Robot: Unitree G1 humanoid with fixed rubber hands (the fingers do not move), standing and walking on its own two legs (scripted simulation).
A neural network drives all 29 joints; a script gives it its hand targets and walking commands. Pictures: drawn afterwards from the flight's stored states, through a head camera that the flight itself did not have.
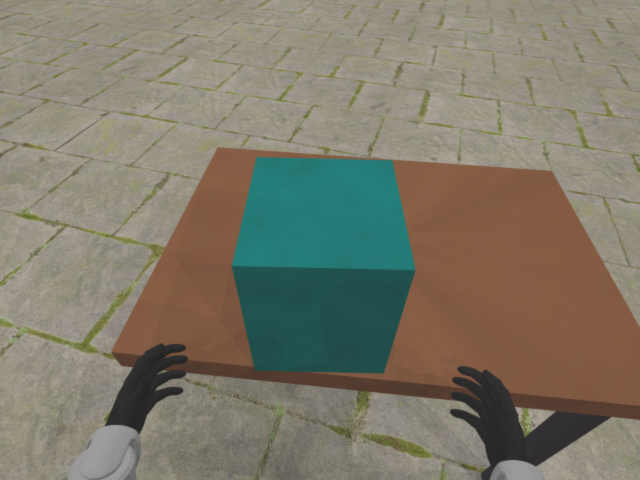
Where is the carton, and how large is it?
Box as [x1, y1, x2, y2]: [232, 157, 414, 372]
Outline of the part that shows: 257,157 232,263 236,287 255,370 383,372 414,272 414,265 392,161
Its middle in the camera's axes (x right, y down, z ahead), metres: +0.00 +0.05 +0.58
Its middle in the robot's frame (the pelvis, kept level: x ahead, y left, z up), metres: +0.41 +0.02 +0.03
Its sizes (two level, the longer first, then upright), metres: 0.210 0.200 0.250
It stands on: a table, 0.68 m high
